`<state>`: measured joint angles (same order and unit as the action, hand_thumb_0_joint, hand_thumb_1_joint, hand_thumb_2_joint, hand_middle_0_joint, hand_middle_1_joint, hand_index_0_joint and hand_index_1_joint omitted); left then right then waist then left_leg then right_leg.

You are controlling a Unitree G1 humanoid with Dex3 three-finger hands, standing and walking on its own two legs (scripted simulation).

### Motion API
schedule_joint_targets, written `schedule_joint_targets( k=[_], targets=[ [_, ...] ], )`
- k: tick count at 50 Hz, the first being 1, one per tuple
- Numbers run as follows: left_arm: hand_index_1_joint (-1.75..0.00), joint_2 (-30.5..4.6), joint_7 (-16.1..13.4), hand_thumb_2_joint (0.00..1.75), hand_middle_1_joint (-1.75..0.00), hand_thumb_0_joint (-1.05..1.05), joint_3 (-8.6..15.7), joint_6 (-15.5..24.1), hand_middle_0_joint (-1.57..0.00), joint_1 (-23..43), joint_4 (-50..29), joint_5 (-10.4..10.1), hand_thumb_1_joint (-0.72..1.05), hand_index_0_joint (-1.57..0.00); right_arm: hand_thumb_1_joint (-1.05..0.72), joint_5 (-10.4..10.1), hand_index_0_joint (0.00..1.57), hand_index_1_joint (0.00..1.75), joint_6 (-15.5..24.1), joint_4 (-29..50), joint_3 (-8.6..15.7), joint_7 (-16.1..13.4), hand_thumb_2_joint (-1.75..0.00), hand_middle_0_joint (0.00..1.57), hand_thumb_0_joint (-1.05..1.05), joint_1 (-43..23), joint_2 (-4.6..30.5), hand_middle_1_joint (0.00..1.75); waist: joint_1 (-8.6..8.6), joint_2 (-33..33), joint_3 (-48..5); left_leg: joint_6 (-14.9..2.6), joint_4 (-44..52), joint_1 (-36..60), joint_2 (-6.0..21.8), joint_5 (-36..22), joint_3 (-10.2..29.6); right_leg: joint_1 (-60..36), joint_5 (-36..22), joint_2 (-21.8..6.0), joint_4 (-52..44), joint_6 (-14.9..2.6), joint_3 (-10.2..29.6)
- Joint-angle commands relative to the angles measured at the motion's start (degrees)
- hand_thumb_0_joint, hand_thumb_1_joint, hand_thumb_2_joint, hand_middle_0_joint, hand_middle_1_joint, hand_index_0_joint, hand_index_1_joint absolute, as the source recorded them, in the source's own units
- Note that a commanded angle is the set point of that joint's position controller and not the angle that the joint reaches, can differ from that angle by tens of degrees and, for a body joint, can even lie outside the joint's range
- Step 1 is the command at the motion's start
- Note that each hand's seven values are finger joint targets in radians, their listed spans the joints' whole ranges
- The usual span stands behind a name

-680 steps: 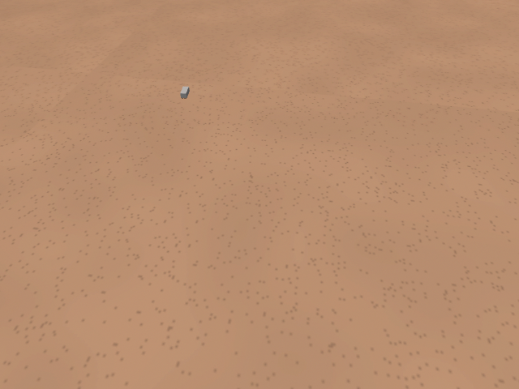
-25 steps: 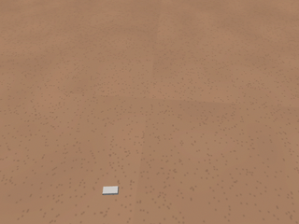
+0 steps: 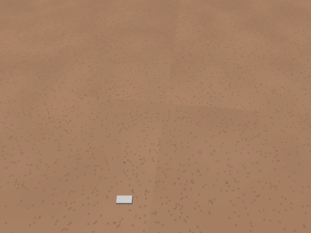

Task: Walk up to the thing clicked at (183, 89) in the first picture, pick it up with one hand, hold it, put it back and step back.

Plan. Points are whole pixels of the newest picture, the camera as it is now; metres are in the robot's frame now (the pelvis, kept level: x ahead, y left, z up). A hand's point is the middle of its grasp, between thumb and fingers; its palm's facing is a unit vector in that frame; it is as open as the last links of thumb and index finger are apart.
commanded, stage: walk up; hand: left
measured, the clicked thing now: (124, 199) +0.41 +0.23 -0.75
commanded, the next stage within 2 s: stand in 1.70 s
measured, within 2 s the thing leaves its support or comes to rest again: neither
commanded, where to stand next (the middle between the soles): +0.03 -0.01 m, yaw +0 degrees
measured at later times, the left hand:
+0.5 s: hand out of the picture +0.11 +0.26 -0.14, palm faces -0.01 -0.94 -0.34, open 7.4 cm
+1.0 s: hand out of the picture +0.09 +0.24 -0.14, palm faces +0.00 -0.94 -0.34, open 7.4 cm
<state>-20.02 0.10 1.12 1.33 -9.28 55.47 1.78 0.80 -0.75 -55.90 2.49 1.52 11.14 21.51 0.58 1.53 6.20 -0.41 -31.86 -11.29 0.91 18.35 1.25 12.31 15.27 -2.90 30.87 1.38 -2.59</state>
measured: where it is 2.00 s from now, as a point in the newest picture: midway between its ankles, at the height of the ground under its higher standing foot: outside the picture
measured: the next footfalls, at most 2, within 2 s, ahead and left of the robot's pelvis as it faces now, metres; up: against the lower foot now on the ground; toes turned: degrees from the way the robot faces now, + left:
none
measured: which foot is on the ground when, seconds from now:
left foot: down 0.00-1.00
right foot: down 0.00-1.00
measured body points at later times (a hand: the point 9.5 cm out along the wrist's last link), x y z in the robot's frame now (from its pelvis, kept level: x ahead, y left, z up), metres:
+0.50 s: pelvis +0.02 +0.01 +0.02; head +0.03 +0.01 +0.46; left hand +0.11 +0.31 -0.11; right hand +0.13 -0.29 -0.11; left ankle +0.00 +0.12 -0.73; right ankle +0.02 -0.14 -0.73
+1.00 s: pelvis +0.01 -0.02 +0.02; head +0.02 -0.02 +0.47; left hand +0.09 +0.28 -0.12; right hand +0.08 -0.32 -0.12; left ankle +0.00 +0.12 -0.73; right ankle +0.02 -0.14 -0.73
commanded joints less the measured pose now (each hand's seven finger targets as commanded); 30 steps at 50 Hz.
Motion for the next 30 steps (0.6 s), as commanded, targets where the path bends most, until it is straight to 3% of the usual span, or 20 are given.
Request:
schedule_joint_targets(
  k=[1,2,3,5,7,12,20,30],
  targets=[
    [-0.3,-10.1,-0.3,0.9,-0.3,0.0,2.6,-1.2,-0.2,3.6,-3.4,-2.2,0.9,-0.2,-0.9,0.7,0.2,0.3,3.0,2.5,3.5,-1.8,-0.9,0.2,0.0,-2.0,15.7,0.3,0.15,4.7,-4.7,-6.26,18.5,0.2,14.7,-7.2,18.9,2.5,6.7,1.0,-0.4,-1.89,2.6],
    [-0.3,-11.9,-0.3,0.9,-0.3,0.0,3.2,-1.3,-0.2,3.4,-1.5,-1.8,0.9,-0.2,-0.9,0.1,0.2,0.3,3.1,2.7,3.1,-1.6,-0.9,0.2,0.0,-5.0,15.4,0.3,0.79,3.6,-3.0,-7.89,17.1,-5.3,14.1,-5.9,17.0,-3.7,8.6,0.0,0.3,-2.28,4.0],
    [-0.3,-11.2,-0.2,0.9,-0.3,0.0,2.7,-0.9,-0.2,3.0,-1.3,-1.7,0.9,-0.2,-0.9,0.0,0.2,0.3,3.2,2.5,2.4,-1.6,-0.9,0.2,0.0,-6.8,13.6,0.3,1.86,2.8,-3.5,-6.07,15.4,-1.6,11.5,-11.7,11.9,-3.5,3.3,-0.3,-4.8,-2.59,3.2],
    [-0.3,-11.9,-0.3,0.9,-0.3,0.0,2.8,0.1,-0.2,2.8,0.5,-1.8,0.9,-0.2,-0.9,-0.3,0.2,0.3,3.2,2.0,1.5,-1.8,-0.9,0.2,0.0,-6.2,11.5,0.3,1.18,4.7,-6.8,-2.29,11.3,2.6,7.3,-24.4,5.8,-7.4,-12.2,-2.2,-7.8,-2.96,4.5],
    [-0.3,-12.3,-0.3,0.9,-0.3,0.0,2.5,0.2,-0.2,4.0,1.6,-1.8,0.9,-0.2,-0.9,-0.9,0.2,0.3,3.0,0.7,1.2,-2.0,-0.9,0.2,0.0,-3.9,10.7,0.3,-0.3,4.2,-9.1,-1.2,11.6,4.0,5.7,-23.7,4.8,-9.5,-17.7,-3.3,-7.9,-3.43,5.2],
    [-0.3,-11.4,-0.4,0.9,-0.3,0.0,1.4,-0.4,-0.2,5.8,3.3,-2.0,0.9,-0.2,-0.9,-1.0,0.2,0.3,2.7,-0.9,1.2,-2.3,-0.9,0.2,0.0,-5.3,11.4,0.3,-0.25,2.1,-9.2,-1.39,12.7,8.1,6.6,-29.9,4.3,-8.0,-17.7,-3.1,-9.6,-2.61,4.5],
    [-0.3,-11.4,-0.4,0.9,-0.3,0.0,1.4,-0.3,-0.2,6.9,6.0,-1.4,0.9,-0.2,-0.9,-0.8,0.2,0.3,2.5,-2.1,1.0,-2.2,-0.9,0.2,0.0,-8.4,11.0,0.3,-0.24,-0.6,-8.3,-1.24,15.4,6.6,6.1,-21.4,3.8,-9.4,-16.4,-4.0,-12.2,-2.09,5.3],
    [-0.3,-11.6,-0.3,0.9,-0.3,0.0,2.1,0.2,-0.2,7.6,6.5,-1.3,0.9,-0.2,-0.9,-0.5,0.2,0.3,2.4,-3.3,0.7,-1.9,-0.9,0.2,0.0,-8.9,10.1,0.3,-0.28,-1.4,-7.1,-0.51,16.7,6.6,5.5,-16.5,3.3,-8.6,-13.8,-4.3,-14.9,-2.0,6.1]
  ],
)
